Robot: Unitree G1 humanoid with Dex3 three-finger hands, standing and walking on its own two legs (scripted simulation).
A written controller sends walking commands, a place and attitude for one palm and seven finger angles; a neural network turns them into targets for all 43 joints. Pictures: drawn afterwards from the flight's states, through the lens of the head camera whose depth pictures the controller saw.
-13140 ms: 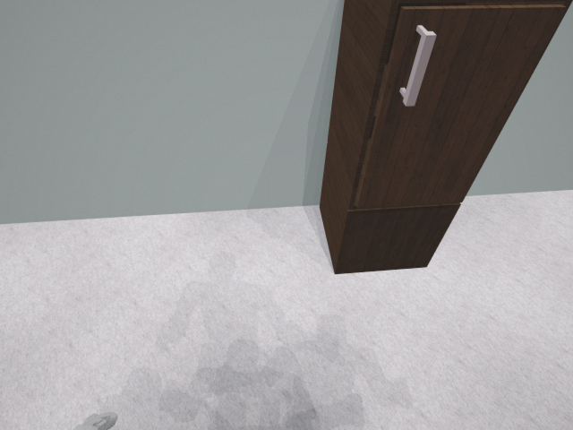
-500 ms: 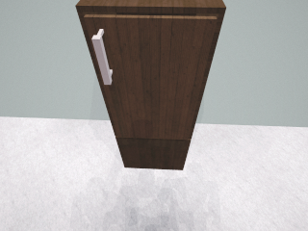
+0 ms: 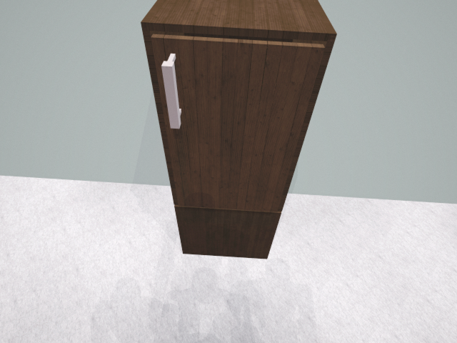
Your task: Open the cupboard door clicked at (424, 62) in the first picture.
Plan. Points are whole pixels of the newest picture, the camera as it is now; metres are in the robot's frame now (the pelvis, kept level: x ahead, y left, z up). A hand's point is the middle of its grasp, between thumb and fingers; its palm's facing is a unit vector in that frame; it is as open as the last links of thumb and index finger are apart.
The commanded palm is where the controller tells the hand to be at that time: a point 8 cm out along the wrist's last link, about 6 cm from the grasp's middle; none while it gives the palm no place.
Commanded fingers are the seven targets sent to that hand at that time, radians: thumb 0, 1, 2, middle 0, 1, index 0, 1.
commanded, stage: come to a stop and stand still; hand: left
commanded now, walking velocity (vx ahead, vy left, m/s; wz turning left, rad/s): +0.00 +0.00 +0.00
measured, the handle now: (174, 92) +0.60 +0.17 +0.13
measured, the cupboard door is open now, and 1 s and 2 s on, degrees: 0 0 0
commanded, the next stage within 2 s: look again from close up in 0.04 s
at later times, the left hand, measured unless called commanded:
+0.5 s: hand out of the picture +0.00 +0.19 -0.18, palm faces +0.04 -0.98 -0.19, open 7.3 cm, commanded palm none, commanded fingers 0.00 0.90 0.90 -0.20 -0.30 -0.20 -0.30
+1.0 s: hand out of the picture -0.07 +0.17 -0.18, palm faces +0.06 -0.99 -0.14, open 7.3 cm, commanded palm none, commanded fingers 0.00 0.90 0.90 -0.20 -0.30 -0.20 -0.30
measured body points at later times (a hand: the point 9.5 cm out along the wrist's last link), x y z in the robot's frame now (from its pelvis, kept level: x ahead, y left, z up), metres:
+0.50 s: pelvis -0.01 +0.02 -0.01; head -0.03 +0.02 +0.44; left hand +0.00 +0.24 -0.17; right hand +0.00 -0.21 -0.16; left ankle +0.06 +0.09 -0.74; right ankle -0.02 -0.12 -0.74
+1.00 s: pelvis -0.02 +0.01 -0.01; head -0.03 +0.02 +0.44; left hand -0.07 +0.22 -0.17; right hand +0.00 -0.22 -0.16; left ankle +0.06 +0.09 -0.74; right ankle -0.02 -0.12 -0.74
